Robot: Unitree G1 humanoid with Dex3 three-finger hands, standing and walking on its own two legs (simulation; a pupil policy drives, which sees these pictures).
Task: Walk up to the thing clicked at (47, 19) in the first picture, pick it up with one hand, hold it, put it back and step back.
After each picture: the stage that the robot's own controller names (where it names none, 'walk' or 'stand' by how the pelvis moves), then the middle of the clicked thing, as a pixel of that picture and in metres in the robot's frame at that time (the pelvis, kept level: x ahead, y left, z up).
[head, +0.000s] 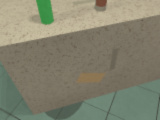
stand; out of the picture +0.76 +0.21 +0.13
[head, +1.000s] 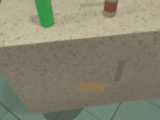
walk; out of the picture +0.68 +0.23 +0.14
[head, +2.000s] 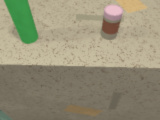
stand; (20, 10) +0.53 +0.24 +0.16
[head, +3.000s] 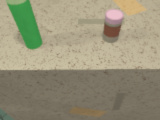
walk; (24, 18) +0.53 +0.23 +0.14
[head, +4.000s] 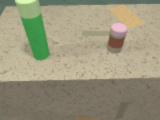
stand; (35, 31) +0.51 +0.20 +0.13
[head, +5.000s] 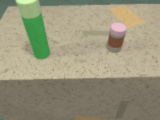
stand; (35, 30) +0.52 +0.20 +0.12
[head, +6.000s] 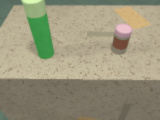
stand; (40, 30) +0.52 +0.18 +0.12
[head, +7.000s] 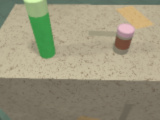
stand; (42, 29) +0.52 +0.18 +0.12
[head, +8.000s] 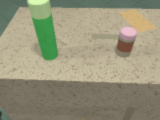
rise first; (45, 31) +0.52 +0.18 +0.13
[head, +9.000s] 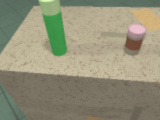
go down; (54, 28) +0.54 +0.17 +0.13
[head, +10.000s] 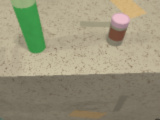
go down; (29, 22) +0.52 +0.16 +0.14
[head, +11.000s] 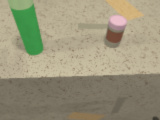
go down; (27, 23) +0.52 +0.17 +0.14
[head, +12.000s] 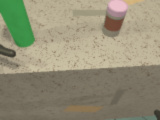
close in; (13, 11) +0.51 +0.18 +0.17
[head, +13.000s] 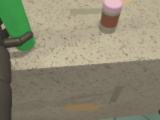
lift; (13, 15) +0.50 +0.18 +0.17
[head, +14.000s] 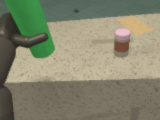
lift; (27, 11) +0.34 +0.13 +0.35
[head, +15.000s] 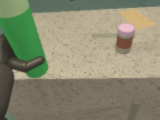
hold; (23, 36) +0.32 +0.16 +0.27
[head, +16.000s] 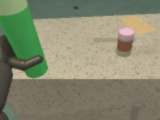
hold; (23, 36) +0.32 +0.17 +0.29
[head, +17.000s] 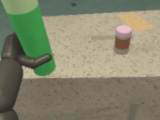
crouch; (32, 34) +0.34 +0.14 +0.28
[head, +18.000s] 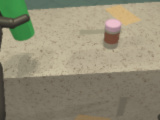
crouch; out of the picture +0.45 +0.18 +0.32
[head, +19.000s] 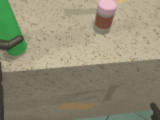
lower; (2, 19) +0.49 +0.19 +0.16
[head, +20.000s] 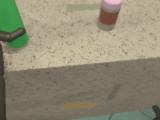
lower; (4, 9) +0.50 +0.18 +0.18
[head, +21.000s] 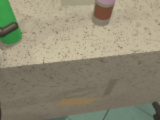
lower; out of the picture +0.52 +0.19 +0.18
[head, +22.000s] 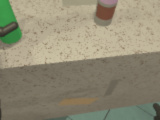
lower; out of the picture +0.52 +0.19 +0.18
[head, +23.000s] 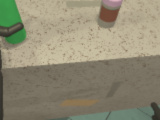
loosen; (1, 3) +0.52 +0.18 +0.18
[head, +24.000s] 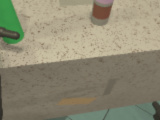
withdraw; out of the picture +0.52 +0.18 +0.18
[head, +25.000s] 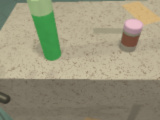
sink last; (46, 29) +0.49 +0.16 +0.15
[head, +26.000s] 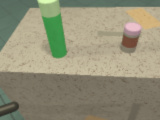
stand; (54, 30) +0.53 +0.16 +0.14
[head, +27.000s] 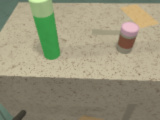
stand; (47, 30) +0.50 +0.16 +0.13
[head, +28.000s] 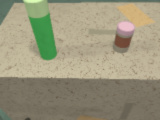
stand; (43, 30) +0.50 +0.17 +0.13
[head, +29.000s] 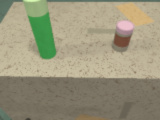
stand; (42, 29) +0.50 +0.18 +0.13
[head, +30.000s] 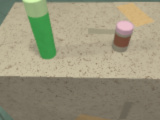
walk; (42, 30) +0.51 +0.17 +0.13
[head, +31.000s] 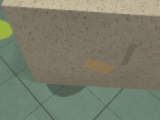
walk; out of the picture +0.79 +0.08 +0.15
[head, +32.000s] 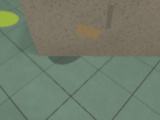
walk; out of the picture +1.18 +0.20 +0.16
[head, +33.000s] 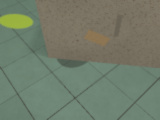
stand; out of the picture +1.24 +0.10 +0.14
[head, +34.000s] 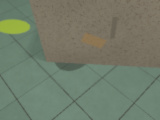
stand; out of the picture +1.23 +0.11 +0.12
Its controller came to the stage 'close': yes
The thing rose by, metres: 0.21
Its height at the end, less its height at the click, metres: +0.00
